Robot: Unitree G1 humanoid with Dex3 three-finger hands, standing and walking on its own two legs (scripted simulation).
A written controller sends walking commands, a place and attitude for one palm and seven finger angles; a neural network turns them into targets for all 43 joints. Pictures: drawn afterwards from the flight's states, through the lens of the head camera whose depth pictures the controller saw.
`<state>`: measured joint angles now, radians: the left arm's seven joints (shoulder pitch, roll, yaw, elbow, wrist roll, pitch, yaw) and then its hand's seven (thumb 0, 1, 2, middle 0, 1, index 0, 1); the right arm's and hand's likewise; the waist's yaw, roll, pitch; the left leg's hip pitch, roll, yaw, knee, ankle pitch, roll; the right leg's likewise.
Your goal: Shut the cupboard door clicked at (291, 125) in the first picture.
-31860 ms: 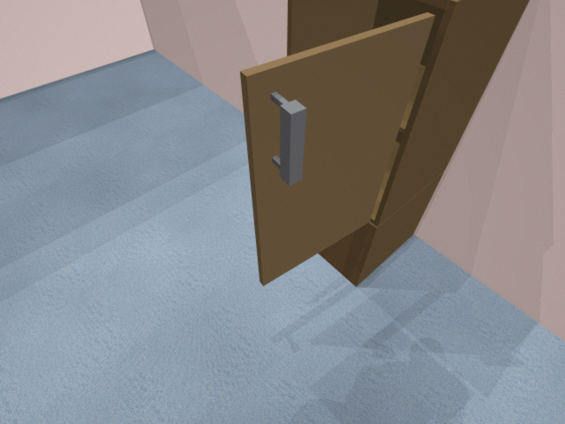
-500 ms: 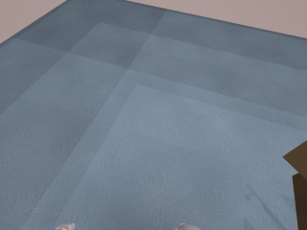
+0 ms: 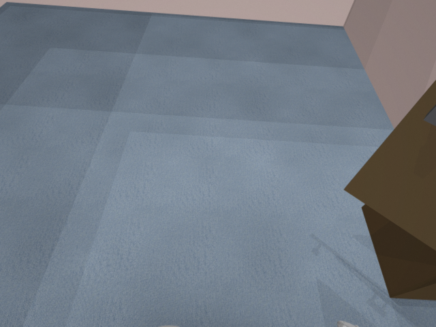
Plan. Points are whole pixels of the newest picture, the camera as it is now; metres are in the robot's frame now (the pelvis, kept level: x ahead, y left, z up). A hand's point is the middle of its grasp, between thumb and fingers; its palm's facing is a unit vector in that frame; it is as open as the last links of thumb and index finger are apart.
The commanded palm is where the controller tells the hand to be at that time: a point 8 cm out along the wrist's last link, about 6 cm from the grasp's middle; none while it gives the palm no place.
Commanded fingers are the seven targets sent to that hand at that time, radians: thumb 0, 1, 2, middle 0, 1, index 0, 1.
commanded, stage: turn to face it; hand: left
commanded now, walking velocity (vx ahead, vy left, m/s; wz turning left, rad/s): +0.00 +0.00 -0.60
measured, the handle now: out of the picture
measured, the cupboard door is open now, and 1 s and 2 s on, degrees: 50 50 50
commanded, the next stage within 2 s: take the last steps up to it in 1.06 s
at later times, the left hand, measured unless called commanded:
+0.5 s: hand (157, 299) +0.19 +0.14 -0.15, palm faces -0.31 -0.91 -0.28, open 7.3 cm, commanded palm none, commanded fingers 0.00 0.90 0.90 -0.20 -0.30 -0.20 -0.30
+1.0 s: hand (180, 270) +0.25 +0.10 -0.16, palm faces -0.51 -0.83 -0.21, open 7.4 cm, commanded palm none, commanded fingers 0.00 0.90 0.90 -0.20 -0.30 -0.20 -0.30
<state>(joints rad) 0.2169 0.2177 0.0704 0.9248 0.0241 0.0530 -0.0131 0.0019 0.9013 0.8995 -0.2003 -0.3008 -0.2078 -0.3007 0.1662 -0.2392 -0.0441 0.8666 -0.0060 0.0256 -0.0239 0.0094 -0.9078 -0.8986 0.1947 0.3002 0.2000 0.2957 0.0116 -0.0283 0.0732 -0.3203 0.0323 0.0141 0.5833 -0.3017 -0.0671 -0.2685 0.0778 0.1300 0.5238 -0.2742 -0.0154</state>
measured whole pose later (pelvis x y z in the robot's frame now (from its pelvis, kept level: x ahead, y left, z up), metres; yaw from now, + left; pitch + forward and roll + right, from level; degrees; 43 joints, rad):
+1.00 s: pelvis +0.06 -0.03 +0.00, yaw -32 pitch +0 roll -2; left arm 0.15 0.24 0.07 0.93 0.02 0.07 -0.03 0.00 0.91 0.90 -0.19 -0.30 -0.20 -0.30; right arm 0.25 -0.20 -0.02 0.92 -0.03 0.02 -0.03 0.01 -0.90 -0.90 0.20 0.30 0.20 0.30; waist -0.01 0.01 0.10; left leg -0.23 0.12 0.11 0.53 -0.29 -0.02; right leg -0.33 0.00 -0.05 0.76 -0.46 0.03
